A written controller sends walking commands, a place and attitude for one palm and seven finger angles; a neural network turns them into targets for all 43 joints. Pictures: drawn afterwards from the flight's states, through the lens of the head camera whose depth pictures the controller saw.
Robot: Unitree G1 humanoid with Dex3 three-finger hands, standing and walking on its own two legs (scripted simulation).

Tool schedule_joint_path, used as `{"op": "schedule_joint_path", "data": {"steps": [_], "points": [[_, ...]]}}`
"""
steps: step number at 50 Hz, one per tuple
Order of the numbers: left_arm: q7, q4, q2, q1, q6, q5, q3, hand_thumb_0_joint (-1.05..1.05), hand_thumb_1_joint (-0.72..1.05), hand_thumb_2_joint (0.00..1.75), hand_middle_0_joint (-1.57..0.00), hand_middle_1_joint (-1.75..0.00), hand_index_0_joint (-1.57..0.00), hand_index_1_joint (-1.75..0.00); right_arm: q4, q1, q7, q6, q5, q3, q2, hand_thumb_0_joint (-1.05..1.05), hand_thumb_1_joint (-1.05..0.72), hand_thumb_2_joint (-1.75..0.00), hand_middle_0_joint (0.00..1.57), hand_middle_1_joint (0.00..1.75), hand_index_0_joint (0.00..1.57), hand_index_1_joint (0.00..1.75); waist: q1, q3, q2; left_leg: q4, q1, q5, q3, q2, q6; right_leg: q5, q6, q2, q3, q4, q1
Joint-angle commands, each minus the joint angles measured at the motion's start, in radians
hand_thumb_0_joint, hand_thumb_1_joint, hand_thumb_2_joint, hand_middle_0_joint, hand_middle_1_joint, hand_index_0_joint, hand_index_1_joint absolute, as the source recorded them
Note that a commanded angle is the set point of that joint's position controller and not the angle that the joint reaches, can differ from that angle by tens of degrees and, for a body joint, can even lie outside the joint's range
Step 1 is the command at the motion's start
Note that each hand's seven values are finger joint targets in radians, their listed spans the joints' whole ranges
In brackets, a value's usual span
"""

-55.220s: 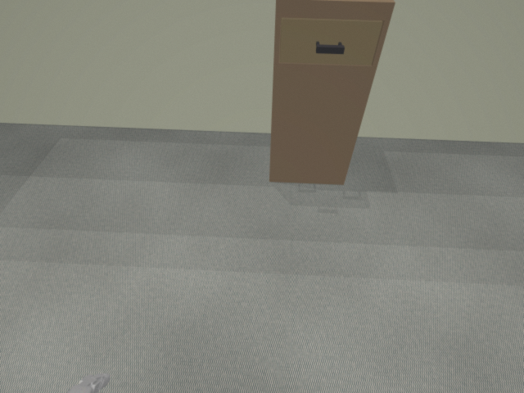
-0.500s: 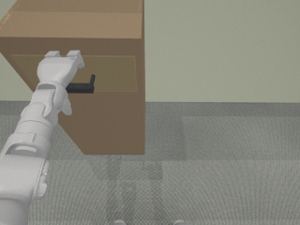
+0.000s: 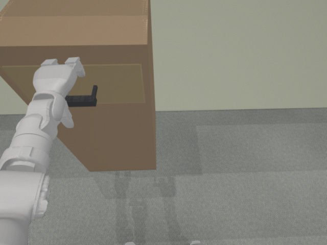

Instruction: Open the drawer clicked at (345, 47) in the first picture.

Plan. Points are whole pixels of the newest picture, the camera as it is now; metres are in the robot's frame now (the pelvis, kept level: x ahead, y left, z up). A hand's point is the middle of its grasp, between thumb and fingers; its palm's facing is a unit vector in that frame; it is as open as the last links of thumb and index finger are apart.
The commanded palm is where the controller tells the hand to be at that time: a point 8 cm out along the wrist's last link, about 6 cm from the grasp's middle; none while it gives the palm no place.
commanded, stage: move the hooked fingers above the handle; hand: left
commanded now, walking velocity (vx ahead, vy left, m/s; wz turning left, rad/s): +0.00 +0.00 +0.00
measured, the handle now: (79, 95) +0.53 +0.23 +0.01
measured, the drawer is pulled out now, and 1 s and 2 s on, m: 0.00 0.00 0.00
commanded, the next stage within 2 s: lower the fingers behind the handle in 1.94 s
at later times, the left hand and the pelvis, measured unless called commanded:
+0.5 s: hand (58, 100) +0.46 +0.25 +0.07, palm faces -0.08 +0.02 -1.00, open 13.9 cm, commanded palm +0.45 +0.23 +0.13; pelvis -0.01 +0.00 +0.00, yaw +1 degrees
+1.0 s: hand (60, 98) +0.47 +0.25 +0.07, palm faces -0.08 +0.00 -1.00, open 13.6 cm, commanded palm +0.46 +0.24 +0.13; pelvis -0.01 +0.00 +0.00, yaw +0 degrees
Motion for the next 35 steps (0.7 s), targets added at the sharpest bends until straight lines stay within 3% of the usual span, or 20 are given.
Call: {"op": "schedule_joint_path", "data": {"steps": [1, 4, 5, 9, 11, 12, 14, 18, 20, 24, 25, 26, 28, 29, 30, 34, 35], "points": [[0.007, -0.152, 0.273, -0.365, 0.046, -0.007, 0.052, 0.0, -0.5, 0.3, -0.3, -1.2, -0.3, -1.2, -0.083, 0.09, -0.017, -0.005, 0.011, -0.052, -0.166, 0.0, -0.9, -0.9, 0.2, 0.3, 0.2, 0.3, 0.014, -0.395, -0.041, -0.059, 0.28, 0.429, -0.001, -0.056, 0.034, 0.406, -0.042, 0.057, -0.035, -0.08, 0.21], [-0.019, -0.257, 0.217, -0.433, 0.006, -0.022, 0.001, 0.0, -0.5, 0.3, -0.3, -1.2, -0.3, -1.2, -0.089, 0.083, -0.025, -0.009, 0.009, -0.059, -0.16, 0.0, -0.9, -0.9, 0.2, 0.3, 0.2, 0.3, -0.011, -0.397, -0.024, -0.063, 0.339, 0.422, -0.008, -0.053, 0.039, 0.379, -0.043, 0.056, -0.03, -0.1, 0.194], [-0.024, -0.293, 0.231, -0.432, -0.013, -0.026, 0.012, 0.0, -0.5, 0.3, -0.3, -1.2, -0.3, -1.2, -0.089, 0.082, -0.028, -0.011, 0.008, -0.062, -0.159, 0.0, -0.9, -0.9, 0.2, 0.3, 0.2, 0.3, -0.003, -0.418, 0.019, -0.064, 0.371, 0.438, -0.013, -0.053, 0.037, 0.375, -0.043, 0.057, -0.028, -0.098, 0.187], [-0.018, -0.391, 0.202, -0.462, -0.069, -0.043, 0.001, 0.0, -0.5, 0.3, -0.3, -1.2, -0.3, -1.2, -0.085, 0.081, -0.03, -0.015, 0.0, -0.065, -0.149, 0.0, -0.9, -0.9, 0.2, 0.3, 0.2, 0.3, -0.006, -0.436, 0.078, -0.045, 0.46, 0.541, -0.038, -0.047, 0.028, 0.362, -0.049, 0.062, -0.041, -0.084, 0.131], [0.007, -0.348, 0.199, -0.429, -0.062, -0.04, 0.02, 0.0, -0.5, 0.3, -0.3, -1.2, -0.3, -1.2, -0.073, 0.076, -0.021, -0.015, 0.0, -0.065, -0.145, 0.0, -0.9, -0.9, 0.2, 0.3, 0.2, 0.3, 0.004, -0.396, 0.088, -0.045, 0.452, 0.537, -0.047, -0.044, 0.019, 0.33, -0.051, 0.066, -0.054, -0.075, 0.094], [0.02, -0.313, 0.201, -0.411, -0.048, -0.04, 0.028, 0.0, -0.5, 0.3, -0.3, -1.2, -0.3, -1.2, -0.077, 0.066, -0.017, -0.014, 0.0, -0.06, -0.145, 0.0, -0.9, -0.9, 0.2, 0.3, 0.2, 0.3, 0.007, -0.364, 0.054, -0.049, 0.414, 0.498, -0.041, -0.048, 0.022, 0.322, -0.051, 0.065, -0.055, -0.077, 0.102], [0.052, -0.239, 0.281, -0.395, -0.01, -0.023, 0.095, 0.0, -0.5, 0.3, -0.3, -1.2, -0.3, -1.2, -0.074, 0.058, -0.013, -0.009, 0.003, -0.052, -0.152, 0.0, -0.9, -0.9, 0.2, 0.3, 0.2, 0.3, 0.026, -0.334, 0.019, -0.063, 0.339, 0.436, -0.033, -0.052, 0.021, 0.306, -0.056, 0.063, -0.054, -0.073, 0.13], [0.074, -0.116, 0.274, -0.398, 0.094, 0.014, 0.058, 0.0, -0.5, 0.3, -0.3, -1.2, -0.3, -1.2, -0.085, 0.041, -0.012, -0.011, 0.012, -0.038, -0.156, 0.0, -0.9, -0.9, 0.2, 0.3, 0.2, 0.3, 0.023, -0.295, -0.018, -0.086, 0.255, 0.326, -0.007, -0.058, 0.023, 0.272, -0.05, 0.052, -0.048, -0.086, 0.146], [0.052, -0.095, 0.28, -0.427, 0.114, 0.026, 0.039, 0.0, -0.5, 0.3, -0.3, -1.2, -0.3, -1.2, -0.095, 0.049, -0.018, -0.013, 0.015, -0.038, -0.16, 0.0, -0.9, -0.9, 0.2, 0.3, 0.2, 0.3, 0.01, -0.339, -0.037, -0.08, 0.262, 0.314, 0.002, -0.06, 0.03, 0.287, -0.044, 0.049, -0.033, -0.092, 0.173], [-0.037, -0.189, 0.186, -0.475, 0.056, -0.019, -0.041, 0.0, -0.5, 0.3, -0.3, -1.2, -0.3, -1.2, -0.104, 0.071, -0.035, -0.024, 0.01, -0.052, -0.156, 0.0, -0.9, -0.9, 0.2, 0.3, 0.2, 0.3, -0.029, -0.43, -0.048, -0.062, 0.349, 0.359, -0.001, -0.059, 0.042, 0.354, -0.037, 0.046, -0.02, -0.107, 0.207], [-0.06, -0.212, 0.179, -0.469, 0.03, -0.031, -0.051, 0.0, -0.5, 0.3, -0.3, -1.2, -0.3, -1.2, -0.105, 0.069, -0.041, -0.026, 0.011, -0.053, -0.156, 0.0, -0.9, -0.9, 0.2, 0.3, 0.2, 0.3, -0.031, -0.424, -0.036, -0.06, 0.36, 0.349, -0.002, -0.061, 0.043, 0.349, -0.034, 0.047, -0.015, -0.112, 0.196], [-0.08, -0.233, 0.15, -0.49, 0.007, -0.043, -0.079, 0.0, -0.5, 0.3, -0.3, -1.2, -0.3, -1.2, -0.1, 0.071, -0.047, -0.028, 0.01, -0.054, -0.155, 0.0, -0.9, -0.9, 0.2, 0.3, 0.2, 0.3, -0.048, -0.399, -0.045, -0.06, 0.366, 0.335, -0.008, -0.062, 0.045, 0.338, -0.033, 0.047, -0.016, -0.115, 0.173], [-0.091, -0.274, 0.17, -0.52, -0.045, -0.051, -0.064, 0.0, -0.5, 0.3, -0.3, -1.2, -0.3, -1.2, -0.089, 0.076, -0.056, -0.036, 0.007, -0.056, -0.154, 0.0, -0.9, -0.9, 0.2, 0.3, 0.2, 0.3, -0.05, -0.374, -0.012, -0.054, 0.372, 0.314, -0.017, -0.064, 0.045, 0.297, -0.036, 0.048, -0.015, -0.116, 0.13], [-0.086, -0.272, 0.198, -0.534, -0.066, -0.056, -0.041, 0.0, -0.5, 0.3, -0.3, -1.2, -0.3, -1.2, -0.082, 0.08, -0.06, -0.037, 0.007, -0.052, -0.155, 0.0, -0.9, -0.9, 0.2, 0.3, 0.2, 0.3, -0.055, -0.342, -0.03, -0.053, 0.349, 0.303, -0.022, -0.063, 0.045, 0.285, -0.037, 0.046, -0.016, -0.12, 0.125], [-0.072, -0.282, 0.233, -0.554, -0.084, -0.047, -0.014, 0.0, -0.5, 0.3, -0.3, -1.2, -0.3, -1.2, -0.075, 0.083, -0.062, -0.038, 0.007, -0.051, -0.157, 0.0, -0.9, -0.9, 0.2, 0.3, 0.2, 0.3, -0.049, -0.341, -0.003, -0.05, 0.338, 0.295, -0.025, -0.065, 0.044, 0.274, -0.038, 0.047, -0.013, -0.111, 0.107], [0.024, -0.222, 0.372, -0.544, -0.086, -0.014, 0.118, 0.0, -0.5, 0.3, -0.3, -1.2, -0.3, -1.2, -0.067, 0.087, -0.051, -0.042, 0.004, -0.041, -0.154, 0.0, -0.9, -0.9, 0.2, 0.3, 0.2, 0.3, -0.002, -0.354, 0.05, -0.036, 0.259, 0.307, -0.029, -0.071, 0.033, 0.252, -0.051, 0.051, -0.023, -0.068, 0.1], [0.051, -0.201, 0.37, -0.548, -0.068, 0.001, 0.113, 0.0, -0.5, 0.3, -0.3, -1.2, -0.3, -1.2, -0.07, 0.086, -0.045, -0.042, 0.005, -0.038, -0.15, 0.0, -0.9, -0.9, 0.2, 0.3, 0.2, 0.3, -0.003, -0.362, 0.061, -0.033, 0.246, 0.311, -0.03, -0.071, 0.03, 0.254, -0.05, 0.054, -0.029, -0.056, 0.095]]}}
